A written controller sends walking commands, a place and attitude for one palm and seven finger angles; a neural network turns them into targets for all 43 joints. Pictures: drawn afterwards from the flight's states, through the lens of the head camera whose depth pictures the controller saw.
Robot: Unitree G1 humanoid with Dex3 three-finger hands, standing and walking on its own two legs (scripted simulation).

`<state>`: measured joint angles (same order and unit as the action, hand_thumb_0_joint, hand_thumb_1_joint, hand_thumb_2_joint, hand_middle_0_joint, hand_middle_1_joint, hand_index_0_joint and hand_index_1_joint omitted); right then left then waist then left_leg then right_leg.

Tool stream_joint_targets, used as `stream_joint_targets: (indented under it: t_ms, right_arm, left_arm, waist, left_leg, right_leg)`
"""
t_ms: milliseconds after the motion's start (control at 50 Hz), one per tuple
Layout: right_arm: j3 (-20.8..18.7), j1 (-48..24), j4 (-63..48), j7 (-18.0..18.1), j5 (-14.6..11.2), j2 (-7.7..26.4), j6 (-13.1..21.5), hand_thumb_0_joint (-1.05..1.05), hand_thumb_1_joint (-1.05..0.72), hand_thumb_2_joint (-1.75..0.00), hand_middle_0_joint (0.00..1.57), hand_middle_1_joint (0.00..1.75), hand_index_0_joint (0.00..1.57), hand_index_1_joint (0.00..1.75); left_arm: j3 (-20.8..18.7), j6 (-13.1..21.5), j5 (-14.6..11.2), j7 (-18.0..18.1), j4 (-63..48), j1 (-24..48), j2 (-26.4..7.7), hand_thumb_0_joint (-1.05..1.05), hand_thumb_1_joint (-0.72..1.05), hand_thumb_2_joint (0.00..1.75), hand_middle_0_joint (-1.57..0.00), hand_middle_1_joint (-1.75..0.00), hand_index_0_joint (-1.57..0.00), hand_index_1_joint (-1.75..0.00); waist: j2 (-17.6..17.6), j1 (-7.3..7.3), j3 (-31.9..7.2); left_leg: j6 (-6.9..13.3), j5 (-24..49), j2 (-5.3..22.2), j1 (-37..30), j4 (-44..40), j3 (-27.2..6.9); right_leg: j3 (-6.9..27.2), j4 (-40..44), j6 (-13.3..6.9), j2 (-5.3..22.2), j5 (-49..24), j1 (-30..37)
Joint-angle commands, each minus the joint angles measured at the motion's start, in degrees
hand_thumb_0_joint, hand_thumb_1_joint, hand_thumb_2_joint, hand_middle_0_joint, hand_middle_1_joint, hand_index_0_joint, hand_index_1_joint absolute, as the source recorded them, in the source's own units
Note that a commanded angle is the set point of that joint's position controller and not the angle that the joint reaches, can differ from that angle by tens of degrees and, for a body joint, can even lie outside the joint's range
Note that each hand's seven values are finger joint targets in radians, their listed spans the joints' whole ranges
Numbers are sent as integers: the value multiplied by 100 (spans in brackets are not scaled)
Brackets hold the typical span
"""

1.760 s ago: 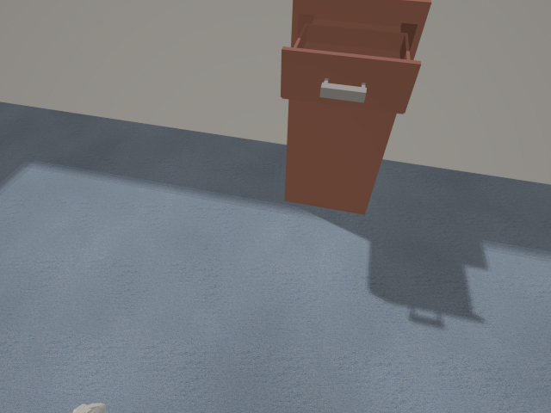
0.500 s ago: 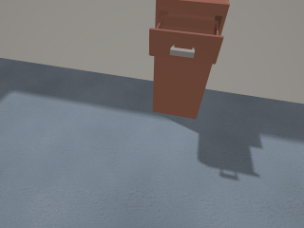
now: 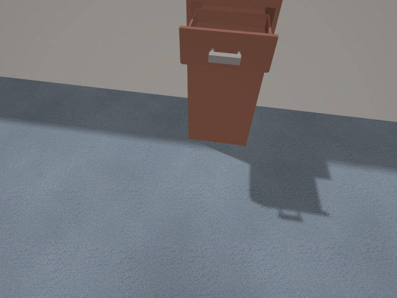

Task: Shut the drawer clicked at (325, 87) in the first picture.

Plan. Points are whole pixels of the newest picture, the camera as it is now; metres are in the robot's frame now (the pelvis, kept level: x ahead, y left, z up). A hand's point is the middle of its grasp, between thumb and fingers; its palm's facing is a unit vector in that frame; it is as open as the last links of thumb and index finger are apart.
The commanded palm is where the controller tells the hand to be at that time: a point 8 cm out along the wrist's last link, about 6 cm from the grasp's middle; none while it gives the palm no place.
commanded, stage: walk to a spot facing it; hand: left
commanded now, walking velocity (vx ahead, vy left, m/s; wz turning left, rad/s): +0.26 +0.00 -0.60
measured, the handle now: (225, 55) +0.91 -0.03 +0.04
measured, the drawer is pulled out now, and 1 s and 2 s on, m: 0.27 0.27 0.27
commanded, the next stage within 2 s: none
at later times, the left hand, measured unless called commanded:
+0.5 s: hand out of the picture +0.04 +0.18 -0.15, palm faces -0.13 -0.97 -0.20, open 7.4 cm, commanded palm none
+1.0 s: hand (173, 185) +0.45 +0.11 -0.15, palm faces -0.56 -0.79 -0.23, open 7.4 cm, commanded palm none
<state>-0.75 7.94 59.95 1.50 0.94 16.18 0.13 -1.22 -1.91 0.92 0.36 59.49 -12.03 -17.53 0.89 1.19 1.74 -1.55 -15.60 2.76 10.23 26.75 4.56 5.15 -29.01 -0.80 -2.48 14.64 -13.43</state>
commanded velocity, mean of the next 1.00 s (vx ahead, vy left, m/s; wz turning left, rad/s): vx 0.18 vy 0.00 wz -0.60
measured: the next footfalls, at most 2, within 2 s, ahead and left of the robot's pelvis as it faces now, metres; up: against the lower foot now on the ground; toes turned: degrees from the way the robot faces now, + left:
left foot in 0.64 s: +0.28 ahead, +0.10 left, +0.00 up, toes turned -19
right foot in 1.12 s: +0.25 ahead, -0.15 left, +0.00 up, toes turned -47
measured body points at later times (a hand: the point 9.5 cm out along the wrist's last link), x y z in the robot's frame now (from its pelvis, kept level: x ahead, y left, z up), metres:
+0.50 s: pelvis +0.07 -0.01 +0.01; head +0.10 -0.02 +0.46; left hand +0.05 +0.23 -0.14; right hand +0.14 -0.27 -0.13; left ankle +0.18 +0.12 -0.68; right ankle +0.00 -0.10 -0.74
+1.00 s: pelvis +0.22 +0.01 +0.00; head +0.26 +0.01 +0.45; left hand +0.48 +0.15 -0.14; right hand +0.06 -0.18 -0.14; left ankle +0.24 +0.11 -0.74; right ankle +0.21 -0.13 -0.69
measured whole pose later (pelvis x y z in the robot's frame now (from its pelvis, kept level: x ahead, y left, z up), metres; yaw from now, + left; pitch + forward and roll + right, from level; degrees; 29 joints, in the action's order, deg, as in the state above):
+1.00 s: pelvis +0.22 +0.01 +0.00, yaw -36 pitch +0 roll +0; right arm -1.9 20.0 57.5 1.8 1.8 11.2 2.2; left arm -5.7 -2.8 1.8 -1.8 50.8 -6.6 -15.3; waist 1.7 -1.6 4.3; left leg 0.8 -19.2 5.3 7.3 27.7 16.5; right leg -4.3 -51.9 1.5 3.4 15.5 -32.0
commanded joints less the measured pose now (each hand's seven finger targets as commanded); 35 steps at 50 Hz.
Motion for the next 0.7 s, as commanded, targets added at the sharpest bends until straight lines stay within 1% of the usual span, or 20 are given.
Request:
stream_joint_targets:
  t_ms: [0,40,60,80,120,140,160,180,200,220,260,300,420,520,560,580,600,620,640,680]
  right_arm:
    - [-330,295,-552,49,-8,906,-13,0,-90,-90,20,30,20,30]
    - [-407,194,-658,2,12,1067,7,0,-90,-90,20,30,20,30]
    - [-449,83,-738,-28,13,1131,31,0,-90,-90,20,30,20,30]
    - [-463,27,-786,-46,25,1103,57,0,-90,-90,20,30,20,30]
    - [-442,-177,-855,-87,52,992,51,0,-90,-90,20,30,20,30]
    - [-382,-231,-971,-116,28,664,18,0,-90,-90,20,30,20,30]
    - [-274,-518,-1336,-168,-11,250,57,0,-90,-90,20,30,20,30]
    - [-307,-866,-1447,-153,24,516,134,0,-90,-90,20,30,20,30]
    - [-342,-783,-1394,-172,17,438,194,0,-90,-90,20,30,20,30]
    - [-351,-526,-1267,-185,41,403,228,0,-90,-90,20,30,20,30]
    - [-354,-232,-1131,-208,61,250,214,0,-90,-90,20,30,20,30]
    - [-361,-132,-1131,-207,44,153,183,0,-90,-90,20,30,20,30]
    - [-368,-623,-1438,-250,8,-62,231,0,-90,-90,20,30,20,30]
    - [-352,-776,-1610,-232,-56,-106,337,0,-90,-90,20,30,20,30]
    - [-383,-32,-1415,-164,-63,21,390,0,-90,-90,20,30,20,30]
    - [-430,678,-1170,-65,-49,247,423,0,-90,-90,20,30,20,30]
    - [-559,1545,-958,14,29,872,452,0,-90,-90,20,30,20,30]
    - [-580,1985,-948,9,21,1240,405,0,-90,-90,20,30,20,30]
    - [-509,1539,-1081,-27,31,1029,330,0,-90,-90,20,30,20,30]
    - [-311,867,-1107,-2,35,317,372,0,-90,-90,20,30,20,30]
  left_arm:
    - [-226,25,23,-28,-635,-163,-643,0,90,90,-20,-30,-20,-30]
    - [-245,-3,39,-112,-731,-316,-429,0,90,90,-20,-30,-20,-30]
    - [-273,-17,46,-157,-799,-342,-346,0,90,90,-20,-30,-20,-30]
    - [-306,-6,67,-202,-864,-322,-293,0,90,90,-20,-30,-20,-30]
    - [-340,72,88,-240,-734,-996,-189,0,90,90,-20,-30,-20,-30]
    - [-401,173,113,-186,-607,-1558,-457,0,90,90,-20,-30,-20,-30]
    - [-510,290,104,-65,-547,-2049,-1051,0,90,90,-20,-30,-20,-30]
    - [-499,362,5,38,-581,-2144,-992,0,90,90,-20,-30,-20,-30]
    - [-457,394,16,43,-649,-1717,-825,0,90,90,-20,-30,-20,-30]
    - [-425,443,19,41,-724,-1443,-635,0,90,90,-20,-30,-20,-30]
    - [-369,527,21,17,-752,-1306,-389,0,90,90,-20,-30,-20,-30]
    - [-378,571,20,19,-683,-1428,-321,0,90,90,-20,-30,-20,-30]
    - [-413,578,61,38,-508,-1755,-283,0,90,90,-20,-30,-20,-30]
    - [-477,507,99,57,-535,-1568,-412,0,90,90,-20,-30,-20,-30]
    - [-525,479,71,50,-622,-1166,-460,0,90,90,-20,-30,-20,-30]
    - [-533,472,43,27,-658,-1122,-301,0,90,90,-20,-30,-20,-30]
    - [-521,450,-30,-42,-724,-1240,2,0,90,90,-20,-30,-20,-30]
    - [-485,474,-27,-96,-868,-1303,194,0,90,90,-20,-30,-20,-30]
    - [-505,465,19,-116,-909,-1113,40,0,90,90,-20,-30,-20,-30]
    - [-539,365,107,-206,-838,-736,89,0,90,90,-20,-30,-20,-30]
  waist:
    - [-433,-129,-321]
    - [-1009,-33,-144]
    - [-1302,26,32]
    - [-1203,44,185]
    - [-519,440,237]
    - [797,676,403]
    - [2293,784,492]
    - [1467,776,606]
    - [661,441,681]
    - [99,234,423]
    - [212,44,177]
    - [380,11,32]
    - [554,211,72]
    - [837,247,103]
    - [736,-146,-24]
    - [274,-402,-324]
    - [-1078,-692,-963]
    - [-1940,-643,-1010]
    - [-1172,-537,-560]
    - [-1212,-211,362]
  left_leg:
    - [346,248,952,-240,-248,-557]
    - [690,-1271,1511,60,-850,-1083]
    - [866,-1807,1811,369,-1142,-1212]
    - [913,-1975,1891,661,-1166,-1127]
    - [585,-2155,1478,1457,-47,-453]
    - [170,-2342,718,2287,1812,183]
    - [-104,-2514,-148,3723,3846,390]
    - [6,-1668,52,3701,4258,-551]
    - [4,-1037,197,3645,4385,-699]
    - [-30,-710,322,3414,4226,-665]
    - [-135,-157,318,3037,3898,-525]
    - [-193,80,301,2949,3660,-457]
    - [-221,258,168,2921,2677,-339]
    - [-102,-142,-78,1755,1393,-299]
    - [-54,204,-195,390,433,-274]
    - [31,219,-66,-939,-60,-404]
    - [360,-565,1347,-2249,-439,-1943]
    - [888,-889,2637,-2122,-1103,-3566]
    - [1218,-1775,2765,-1060,-1442,-3615]
    - [868,-1227,2019,197,-1600,-2316]
  right_leg:
    - [395,-451,-117,378,-901,-652]
    - [-116,-1266,-37,30,811,-878]
    - [-481,-1769,30,91,1163,-853]
    - [-579,-1831,38,266,1278,-715]
    - [-700,-880,-55,211,963,326]
    - [685,450,-369,715,1773,768]
    - [3593,1956,-1082,2189,2092,1007]
    - [4176,2241,-1228,2202,1700,725]
    - [3707,2001,-1354,2058,1483,609]
    - [3151,1769,-1375,1943,1062,655]
    - [2180,1616,-1190,1505,-77,632]
    - [1815,1580,-1159,1366,-594,694]
    - [1826,1562,-1123,1208,-651,896]
    - [1964,1176,-1010,1211,-1127,511]
    - [1773,597,-794,936,-1011,-124]
    - [1498,-257,-620,539,-1123,-748]
    - [781,-1862,-375,-112,274,-1735]
    - [-51,-3451,-84,-303,1918,-2474]
    - [-133,-4105,-131,48,1881,-2548]
    - [-238,-4527,-49,489,886,-2555]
